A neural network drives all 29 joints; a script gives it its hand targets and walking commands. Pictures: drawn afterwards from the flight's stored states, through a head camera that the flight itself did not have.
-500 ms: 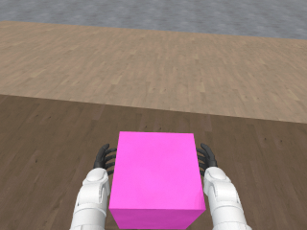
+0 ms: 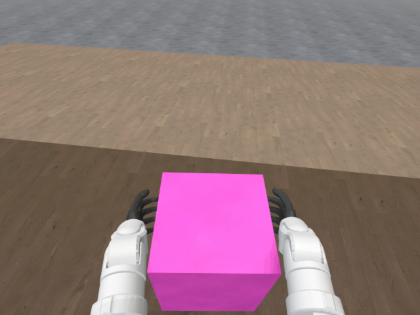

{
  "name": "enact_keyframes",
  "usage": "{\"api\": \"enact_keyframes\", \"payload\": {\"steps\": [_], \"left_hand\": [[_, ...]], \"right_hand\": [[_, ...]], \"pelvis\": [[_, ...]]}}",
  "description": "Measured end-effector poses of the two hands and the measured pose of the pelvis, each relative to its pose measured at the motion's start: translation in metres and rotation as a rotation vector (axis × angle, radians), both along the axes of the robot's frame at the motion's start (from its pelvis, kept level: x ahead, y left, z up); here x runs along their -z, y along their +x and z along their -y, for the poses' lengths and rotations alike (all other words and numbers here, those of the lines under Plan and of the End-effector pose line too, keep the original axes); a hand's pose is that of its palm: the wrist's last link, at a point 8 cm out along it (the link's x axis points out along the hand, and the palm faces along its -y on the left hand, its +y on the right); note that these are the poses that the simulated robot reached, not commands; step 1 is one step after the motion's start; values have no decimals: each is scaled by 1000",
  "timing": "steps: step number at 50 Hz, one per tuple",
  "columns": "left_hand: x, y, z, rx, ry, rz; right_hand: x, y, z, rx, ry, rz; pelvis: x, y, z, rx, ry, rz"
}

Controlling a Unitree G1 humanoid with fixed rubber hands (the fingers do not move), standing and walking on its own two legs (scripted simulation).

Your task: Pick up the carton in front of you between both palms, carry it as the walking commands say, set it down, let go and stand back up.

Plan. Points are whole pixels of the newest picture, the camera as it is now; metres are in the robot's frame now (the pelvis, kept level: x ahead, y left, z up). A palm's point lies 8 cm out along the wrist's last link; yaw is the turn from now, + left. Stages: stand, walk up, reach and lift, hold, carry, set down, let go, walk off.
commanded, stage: reach and lift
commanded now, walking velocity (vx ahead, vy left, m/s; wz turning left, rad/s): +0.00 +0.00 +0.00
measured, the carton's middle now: (210, 245) +0.30 +0.00 -0.04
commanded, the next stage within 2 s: hold in 0.66 s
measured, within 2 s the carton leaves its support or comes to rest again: neither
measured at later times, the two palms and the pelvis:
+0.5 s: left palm (135, 220) +0.31 +0.15 +0.04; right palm (286, 218) +0.31 -0.15 +0.04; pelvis +0.02 +0.00 +0.01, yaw +0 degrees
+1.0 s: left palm (132, 222) +0.30 +0.15 +0.06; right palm (290, 220) +0.30 -0.15 +0.06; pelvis +0.01 +0.00 +0.01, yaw +0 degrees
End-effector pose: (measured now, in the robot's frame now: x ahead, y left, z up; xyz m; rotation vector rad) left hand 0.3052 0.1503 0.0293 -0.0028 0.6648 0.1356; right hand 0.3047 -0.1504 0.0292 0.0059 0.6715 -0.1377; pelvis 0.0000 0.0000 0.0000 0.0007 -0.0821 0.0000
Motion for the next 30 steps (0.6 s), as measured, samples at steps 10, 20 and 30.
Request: {"api": "enact_keyframes", "payload": {"steps": [10, 20, 30], "left_hand": [[-5, 5, -1, 9, 13, 2], [-9, 8, -1, 23, 30, -5], [-13, 6, -1, 26, 34, -5]], "right_hand": [[-6, 6, -1, -12, -13, 2], [-9, 8, -1, -23, -30, -4], [-12, 6, -2, -27, -33, -4]], "pelvis": [[-4, 10, -1, 0, 0, 2], [-7, 21, -2, 1, -1, 7], [-7, 24, -2, 1, -1, 18]]}}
